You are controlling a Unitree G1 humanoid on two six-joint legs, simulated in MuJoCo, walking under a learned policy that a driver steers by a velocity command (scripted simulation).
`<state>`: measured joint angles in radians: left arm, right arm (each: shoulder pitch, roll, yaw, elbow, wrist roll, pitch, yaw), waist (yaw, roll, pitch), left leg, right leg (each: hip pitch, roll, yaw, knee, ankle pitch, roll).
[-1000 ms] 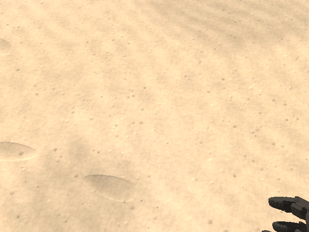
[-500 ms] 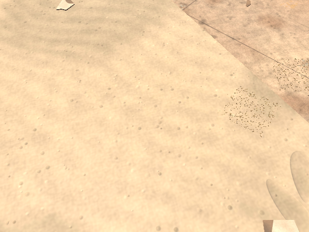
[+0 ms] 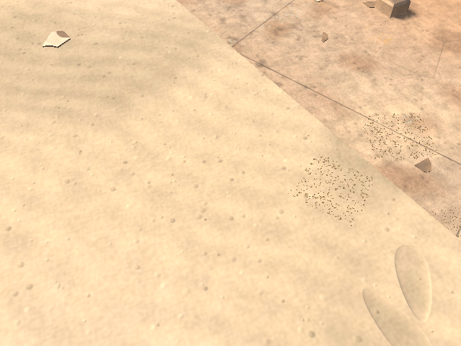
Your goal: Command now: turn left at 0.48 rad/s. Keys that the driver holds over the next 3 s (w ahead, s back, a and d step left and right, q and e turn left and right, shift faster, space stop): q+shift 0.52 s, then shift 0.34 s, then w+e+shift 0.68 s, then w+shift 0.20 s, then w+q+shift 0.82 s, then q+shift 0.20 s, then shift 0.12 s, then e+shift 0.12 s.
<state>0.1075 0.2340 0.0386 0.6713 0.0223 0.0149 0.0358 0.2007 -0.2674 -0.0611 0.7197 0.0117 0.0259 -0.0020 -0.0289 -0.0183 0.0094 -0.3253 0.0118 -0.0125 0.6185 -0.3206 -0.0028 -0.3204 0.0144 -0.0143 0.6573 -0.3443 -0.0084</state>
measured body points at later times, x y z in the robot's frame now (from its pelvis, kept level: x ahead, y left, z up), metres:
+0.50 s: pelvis -0.01 -0.04 +0.02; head +0.04 -0.04 +0.46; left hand +0.01 +0.27 -0.07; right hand +0.26 -0.24 -0.08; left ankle -0.06 +0.11 -0.64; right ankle +0.02 -0.13 -0.73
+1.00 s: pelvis +0.00 +0.03 +0.02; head +0.00 +0.05 +0.47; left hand -0.08 +0.33 -0.10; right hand +0.28 -0.09 -0.07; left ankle -0.07 +0.10 -0.73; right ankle +0.07 -0.10 -0.67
